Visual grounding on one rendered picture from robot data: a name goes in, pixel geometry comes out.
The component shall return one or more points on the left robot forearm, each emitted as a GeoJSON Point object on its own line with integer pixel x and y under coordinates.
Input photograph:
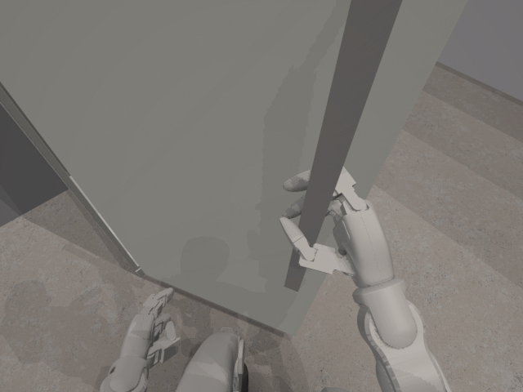
{"type": "Point", "coordinates": [127, 374]}

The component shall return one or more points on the handle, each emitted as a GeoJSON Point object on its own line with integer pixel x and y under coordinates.
{"type": "Point", "coordinates": [368, 27]}

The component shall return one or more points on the fridge door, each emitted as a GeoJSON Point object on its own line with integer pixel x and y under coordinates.
{"type": "Point", "coordinates": [181, 119]}

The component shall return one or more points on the robot right hand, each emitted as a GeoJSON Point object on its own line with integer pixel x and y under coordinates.
{"type": "Point", "coordinates": [357, 229]}

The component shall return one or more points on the robot left thigh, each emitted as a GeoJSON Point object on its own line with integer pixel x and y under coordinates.
{"type": "Point", "coordinates": [214, 365]}

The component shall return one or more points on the robot left shin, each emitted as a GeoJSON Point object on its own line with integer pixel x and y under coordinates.
{"type": "Point", "coordinates": [237, 382]}

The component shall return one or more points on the robot left hand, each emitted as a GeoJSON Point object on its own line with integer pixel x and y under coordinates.
{"type": "Point", "coordinates": [142, 337]}

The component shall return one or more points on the right robot forearm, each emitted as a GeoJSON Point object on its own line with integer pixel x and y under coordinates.
{"type": "Point", "coordinates": [395, 331]}

